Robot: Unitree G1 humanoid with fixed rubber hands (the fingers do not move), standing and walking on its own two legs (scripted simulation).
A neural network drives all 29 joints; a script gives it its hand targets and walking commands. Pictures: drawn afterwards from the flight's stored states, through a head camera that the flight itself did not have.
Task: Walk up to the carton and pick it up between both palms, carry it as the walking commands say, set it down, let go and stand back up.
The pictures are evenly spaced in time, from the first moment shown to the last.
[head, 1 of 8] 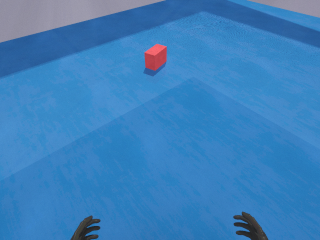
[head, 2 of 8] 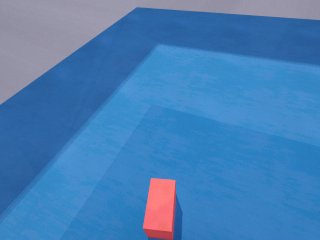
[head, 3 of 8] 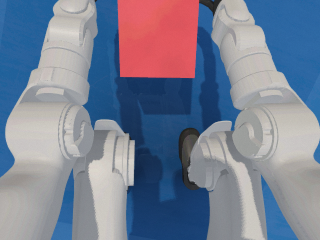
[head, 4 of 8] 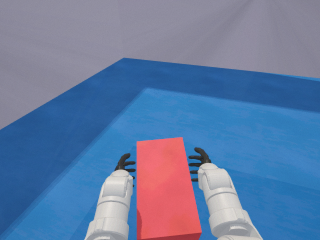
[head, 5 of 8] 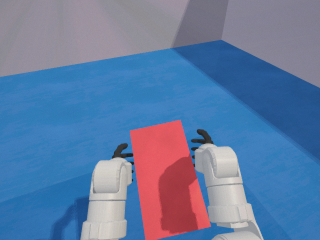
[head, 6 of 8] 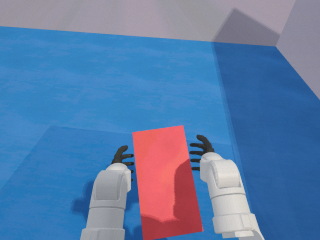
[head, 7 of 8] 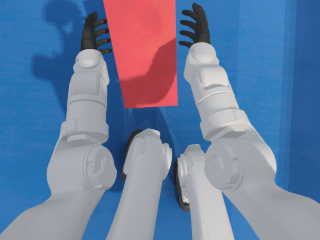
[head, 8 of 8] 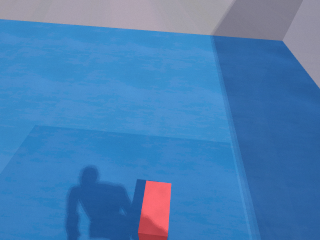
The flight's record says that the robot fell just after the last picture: no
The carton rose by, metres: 0.67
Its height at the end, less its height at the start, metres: +0.00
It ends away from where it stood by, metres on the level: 0.65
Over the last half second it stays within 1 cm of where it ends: yes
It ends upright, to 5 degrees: yes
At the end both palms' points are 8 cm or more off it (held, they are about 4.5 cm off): yes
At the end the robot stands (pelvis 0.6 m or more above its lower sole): yes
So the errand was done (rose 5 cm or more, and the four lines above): yes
